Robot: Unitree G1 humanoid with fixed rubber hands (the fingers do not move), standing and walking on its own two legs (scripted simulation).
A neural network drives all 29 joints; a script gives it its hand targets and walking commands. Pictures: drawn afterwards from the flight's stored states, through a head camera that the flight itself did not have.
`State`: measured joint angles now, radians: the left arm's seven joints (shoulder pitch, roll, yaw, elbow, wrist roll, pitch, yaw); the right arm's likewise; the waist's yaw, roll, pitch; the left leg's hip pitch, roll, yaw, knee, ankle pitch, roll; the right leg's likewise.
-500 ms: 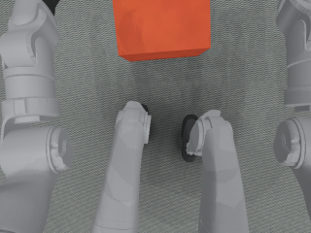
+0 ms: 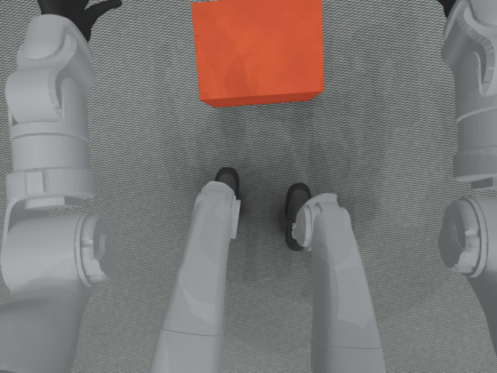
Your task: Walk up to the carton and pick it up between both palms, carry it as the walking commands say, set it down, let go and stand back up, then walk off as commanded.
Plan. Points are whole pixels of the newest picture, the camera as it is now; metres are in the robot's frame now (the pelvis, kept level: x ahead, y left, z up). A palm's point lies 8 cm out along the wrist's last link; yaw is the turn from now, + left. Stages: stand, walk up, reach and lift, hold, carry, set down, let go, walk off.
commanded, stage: let go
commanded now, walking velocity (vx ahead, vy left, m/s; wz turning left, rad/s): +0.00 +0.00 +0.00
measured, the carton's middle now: (258, 59) +0.57 +0.06 -0.52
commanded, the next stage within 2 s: stand in 1.32 s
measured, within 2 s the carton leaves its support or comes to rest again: neither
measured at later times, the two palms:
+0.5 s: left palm out of the picture +0.33 +0.27 +0.03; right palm out of the picture +0.38 -0.20 +0.02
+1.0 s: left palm out of the picture +0.28 +0.23 +0.08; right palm out of the picture +0.29 -0.26 +0.07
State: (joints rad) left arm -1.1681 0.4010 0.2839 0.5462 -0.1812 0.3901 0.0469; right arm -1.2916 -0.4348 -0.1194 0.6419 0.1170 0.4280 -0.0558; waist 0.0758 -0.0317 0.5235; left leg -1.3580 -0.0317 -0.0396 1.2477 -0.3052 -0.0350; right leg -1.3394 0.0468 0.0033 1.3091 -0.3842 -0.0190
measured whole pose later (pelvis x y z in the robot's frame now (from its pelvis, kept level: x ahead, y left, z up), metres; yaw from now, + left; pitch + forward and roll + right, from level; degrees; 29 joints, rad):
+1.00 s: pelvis +0.11 -0.02 +0.14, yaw +0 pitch +0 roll +3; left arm 0.20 0.21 0.15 0.36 -0.04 0.09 -0.11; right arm 0.17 -0.22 -0.06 0.43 0.00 0.09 0.01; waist 0.04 -0.06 0.10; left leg -0.30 -0.03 -0.04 0.52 -0.23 -0.03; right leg -0.31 0.03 0.03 0.65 -0.34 -0.03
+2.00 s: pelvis +0.11 +0.01 +0.13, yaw +0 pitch -3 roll +1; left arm 0.28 0.31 0.14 0.64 0.00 -0.02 -0.02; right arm 0.26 -0.22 -0.04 0.67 -0.04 -0.01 0.02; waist 0.02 -0.06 -0.15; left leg -0.27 -0.03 -0.04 0.58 -0.27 0.00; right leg -0.24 0.03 0.03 0.62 -0.34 -0.03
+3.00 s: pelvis +0.09 +0.01 +0.13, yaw +0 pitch -5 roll +0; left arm 0.29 0.31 0.14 0.69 0.00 -0.03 -0.02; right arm 0.26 -0.22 -0.04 0.71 -0.04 -0.03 0.02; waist 0.02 -0.05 -0.08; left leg -0.27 -0.03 -0.04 0.59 -0.24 0.00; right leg -0.24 0.03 0.03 0.62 -0.30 -0.03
